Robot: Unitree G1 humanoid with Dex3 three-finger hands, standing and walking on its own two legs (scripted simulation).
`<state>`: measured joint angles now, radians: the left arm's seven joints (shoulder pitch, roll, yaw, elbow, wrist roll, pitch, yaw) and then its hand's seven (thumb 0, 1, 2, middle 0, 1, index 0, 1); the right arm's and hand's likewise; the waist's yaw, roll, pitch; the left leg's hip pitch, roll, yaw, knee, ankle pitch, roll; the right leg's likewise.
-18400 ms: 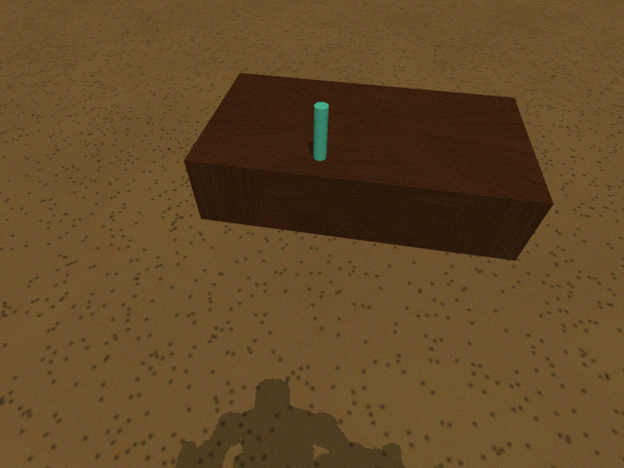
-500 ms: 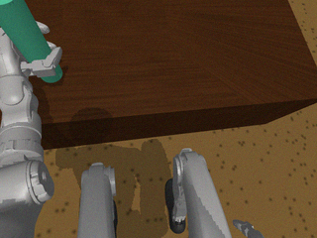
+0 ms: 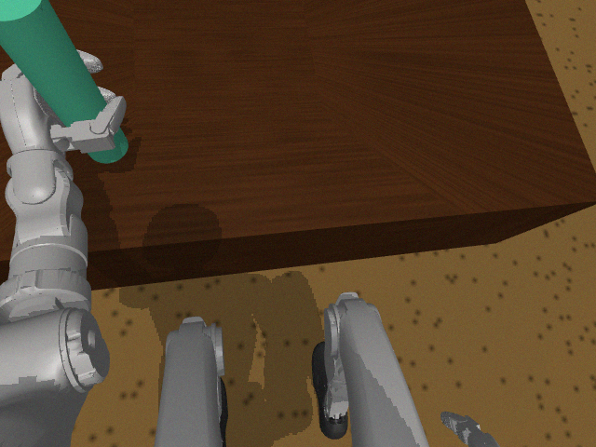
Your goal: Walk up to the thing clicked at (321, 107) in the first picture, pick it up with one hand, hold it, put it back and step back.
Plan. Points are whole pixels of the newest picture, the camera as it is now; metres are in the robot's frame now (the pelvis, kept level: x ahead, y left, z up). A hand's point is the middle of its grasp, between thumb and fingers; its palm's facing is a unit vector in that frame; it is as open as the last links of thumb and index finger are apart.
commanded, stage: settle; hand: left
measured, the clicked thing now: (70, 91) +0.54 +0.21 +0.04
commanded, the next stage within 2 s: lift in 0.42 s
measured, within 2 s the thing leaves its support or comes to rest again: neither
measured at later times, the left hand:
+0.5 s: hand (84, 98) +0.53 +0.20 +0.04, palm faces +0.19 -0.98 -0.04, open 7.2 cm
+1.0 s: hand (61, 88) +0.50 +0.19 +0.10, palm faces +0.19 -0.98 -0.04, open 7.2 cm
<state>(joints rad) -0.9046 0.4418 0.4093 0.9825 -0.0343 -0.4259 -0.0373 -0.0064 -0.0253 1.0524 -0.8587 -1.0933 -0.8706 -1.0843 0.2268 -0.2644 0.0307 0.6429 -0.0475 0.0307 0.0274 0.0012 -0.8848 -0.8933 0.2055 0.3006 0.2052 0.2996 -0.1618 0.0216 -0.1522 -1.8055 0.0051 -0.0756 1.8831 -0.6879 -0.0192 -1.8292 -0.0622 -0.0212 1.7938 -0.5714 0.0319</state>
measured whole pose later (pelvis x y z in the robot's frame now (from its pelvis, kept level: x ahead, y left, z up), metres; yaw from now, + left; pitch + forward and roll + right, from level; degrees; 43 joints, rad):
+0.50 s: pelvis +0.01 +0.00 +0.03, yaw +0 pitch +34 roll -3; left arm -0.85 0.42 0.40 1.00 -0.04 -0.46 -0.02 -0.01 -0.03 1.06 -0.86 -1.09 -0.87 -1.08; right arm 0.23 -0.26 0.02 0.66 -0.05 0.02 0.03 0.00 -0.88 -0.89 0.21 0.30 0.20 0.30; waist -0.16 0.02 -0.16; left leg -1.70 0.02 -0.07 1.78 -0.68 -0.02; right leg -1.72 -0.05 -0.03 1.69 -0.56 0.03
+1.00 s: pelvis +0.02 +0.00 +0.08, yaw +0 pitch +30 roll -3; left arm -0.67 0.33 0.34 0.84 -0.07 -0.43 0.00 -0.01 -0.03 1.06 -0.86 -1.09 -0.88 -1.08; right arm 0.22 -0.23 0.00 0.68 -0.03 0.03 0.02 0.00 -0.91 -0.90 0.20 0.30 0.20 0.30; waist -0.12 0.02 -0.16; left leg -1.47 0.03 -0.07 1.60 -0.65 -0.02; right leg -1.50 -0.05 -0.04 1.52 -0.54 0.03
